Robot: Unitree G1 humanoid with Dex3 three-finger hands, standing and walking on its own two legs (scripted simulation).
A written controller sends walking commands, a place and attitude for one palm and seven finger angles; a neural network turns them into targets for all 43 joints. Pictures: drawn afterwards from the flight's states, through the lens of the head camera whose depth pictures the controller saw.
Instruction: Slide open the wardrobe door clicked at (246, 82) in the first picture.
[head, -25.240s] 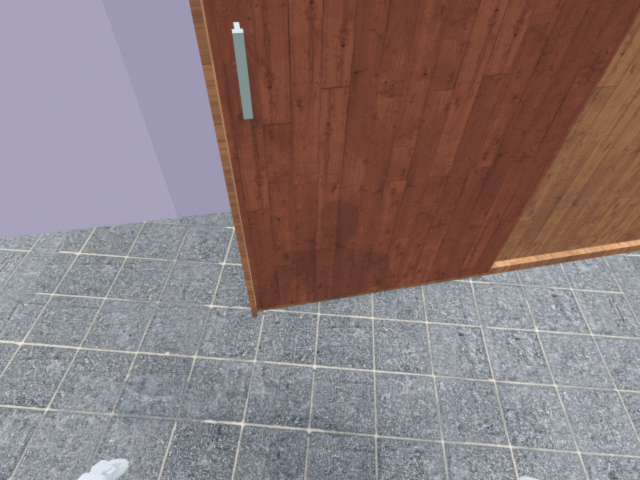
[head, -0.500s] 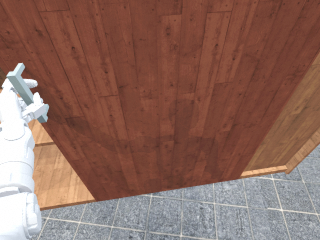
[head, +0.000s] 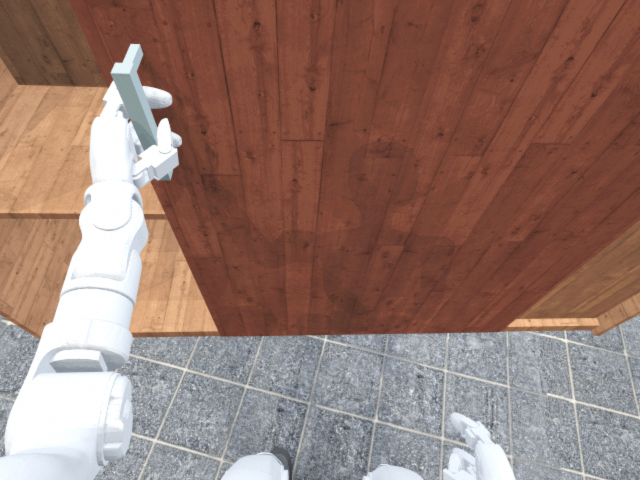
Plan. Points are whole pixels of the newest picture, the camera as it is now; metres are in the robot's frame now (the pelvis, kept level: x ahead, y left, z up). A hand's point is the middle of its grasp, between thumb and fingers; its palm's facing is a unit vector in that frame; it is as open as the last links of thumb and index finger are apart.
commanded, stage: stop walking and hold the door there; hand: left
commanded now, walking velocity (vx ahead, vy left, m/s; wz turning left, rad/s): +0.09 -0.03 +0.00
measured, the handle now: (150, 118) +0.48 +0.27 +0.14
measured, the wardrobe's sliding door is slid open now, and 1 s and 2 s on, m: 0.52 0.52 0.52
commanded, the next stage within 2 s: loosen the grip on the handle in 0.72 s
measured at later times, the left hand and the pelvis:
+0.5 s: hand (173, 151) +0.44 +0.23 +0.13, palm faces +0.41 -0.89 -0.18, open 5.8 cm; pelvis -0.01 -0.05 -0.01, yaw +0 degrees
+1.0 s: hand (158, 146) +0.44 +0.25 +0.14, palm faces +0.40 -0.90 -0.19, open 6.9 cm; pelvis -0.02 -0.04 -0.01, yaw -1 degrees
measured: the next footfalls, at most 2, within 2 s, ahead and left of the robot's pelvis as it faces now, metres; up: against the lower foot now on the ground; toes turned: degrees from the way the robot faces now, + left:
right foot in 0.26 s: -0.04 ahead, -0.15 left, +0.00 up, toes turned -4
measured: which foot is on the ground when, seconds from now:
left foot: down 0.00-1.00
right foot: up 0.00-0.24, down 0.26-1.00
